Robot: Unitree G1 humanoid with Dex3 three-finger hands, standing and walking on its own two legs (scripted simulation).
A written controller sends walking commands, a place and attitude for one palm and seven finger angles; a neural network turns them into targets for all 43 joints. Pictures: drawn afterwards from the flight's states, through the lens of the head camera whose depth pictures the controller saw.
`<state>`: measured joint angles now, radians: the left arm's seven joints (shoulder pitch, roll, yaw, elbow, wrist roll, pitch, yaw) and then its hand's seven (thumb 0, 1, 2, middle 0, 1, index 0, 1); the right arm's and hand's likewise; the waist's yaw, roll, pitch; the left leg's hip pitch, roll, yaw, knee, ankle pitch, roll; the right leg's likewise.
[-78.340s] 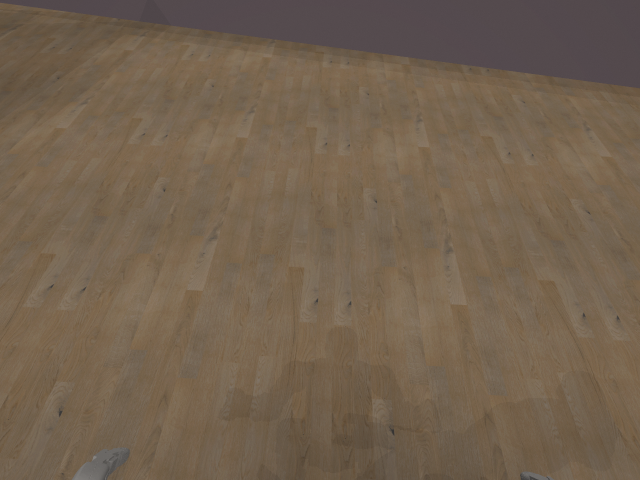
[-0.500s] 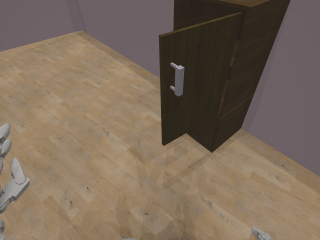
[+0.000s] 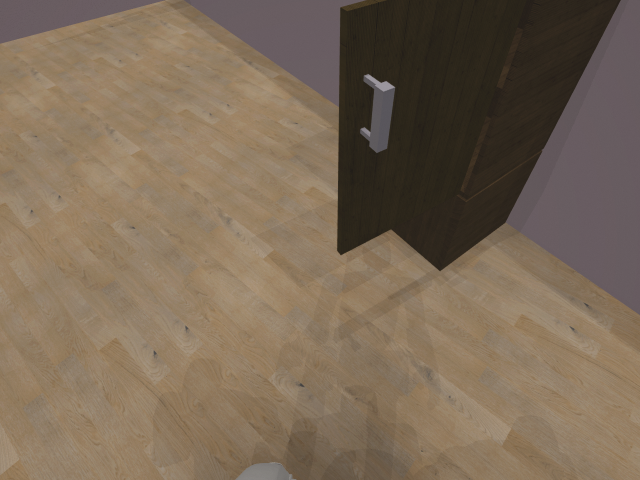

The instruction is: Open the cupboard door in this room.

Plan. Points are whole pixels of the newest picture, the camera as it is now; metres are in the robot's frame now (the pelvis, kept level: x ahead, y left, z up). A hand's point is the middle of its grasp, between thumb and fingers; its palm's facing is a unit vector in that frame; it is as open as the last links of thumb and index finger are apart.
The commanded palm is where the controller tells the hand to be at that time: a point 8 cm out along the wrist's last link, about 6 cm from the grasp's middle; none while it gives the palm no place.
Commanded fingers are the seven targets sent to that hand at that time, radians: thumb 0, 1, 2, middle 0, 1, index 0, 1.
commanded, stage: let the arm hang, fingers relaxed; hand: left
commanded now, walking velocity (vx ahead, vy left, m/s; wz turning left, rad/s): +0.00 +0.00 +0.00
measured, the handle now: (373, 113) +0.69 -0.06 +0.08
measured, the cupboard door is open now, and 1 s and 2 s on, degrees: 85 85 85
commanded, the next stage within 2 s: look to check the result in 0.74 s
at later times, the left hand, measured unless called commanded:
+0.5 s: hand out of the picture +0.02 +0.19 -0.15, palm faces +0.01 -0.98 -0.20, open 7.3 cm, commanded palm none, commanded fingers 0.00 0.90 0.90 -0.20 -0.30 -0.20 -0.30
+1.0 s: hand out of the picture +0.01 +0.19 -0.15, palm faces -0.01 -0.98 -0.18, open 7.4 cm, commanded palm none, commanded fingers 0.00 0.90 0.90 -0.20 -0.30 -0.20 -0.30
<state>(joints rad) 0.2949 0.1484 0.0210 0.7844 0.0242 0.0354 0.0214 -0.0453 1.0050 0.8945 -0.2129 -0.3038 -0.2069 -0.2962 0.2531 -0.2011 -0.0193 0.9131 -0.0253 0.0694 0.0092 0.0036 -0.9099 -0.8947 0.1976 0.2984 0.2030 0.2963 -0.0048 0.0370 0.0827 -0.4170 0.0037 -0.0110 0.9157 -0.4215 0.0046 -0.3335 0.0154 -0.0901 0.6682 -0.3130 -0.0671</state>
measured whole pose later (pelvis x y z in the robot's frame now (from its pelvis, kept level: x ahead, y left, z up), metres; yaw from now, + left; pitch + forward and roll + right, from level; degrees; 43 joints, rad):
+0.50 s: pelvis +0.01 +0.02 +0.02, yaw -2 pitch -2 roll +0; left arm 0.26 0.13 0.01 1.16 0.01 0.00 0.04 0.02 0.93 0.90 -0.20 -0.30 -0.20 -0.30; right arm 0.29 -0.13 0.01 1.14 -0.02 0.00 -0.04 0.01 -0.93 -0.89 0.20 0.30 0.20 0.30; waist 0.00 0.02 0.03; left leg -0.10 -0.04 0.06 0.38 -0.25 0.05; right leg -0.19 0.01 -0.05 0.40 -0.18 -0.03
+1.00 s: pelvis +0.01 +0.03 +0.02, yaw -2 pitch -1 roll +0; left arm 0.27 0.12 0.01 1.17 0.01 -0.01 0.04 0.01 0.92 0.90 -0.20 -0.30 -0.20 -0.29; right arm 0.32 -0.12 0.01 1.17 -0.02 -0.01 -0.04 0.00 -0.91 -0.90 0.20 0.30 0.20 0.30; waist -0.01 0.02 0.05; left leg -0.10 -0.04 0.08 0.38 -0.26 0.06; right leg -0.20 0.01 -0.03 0.41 -0.18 -0.02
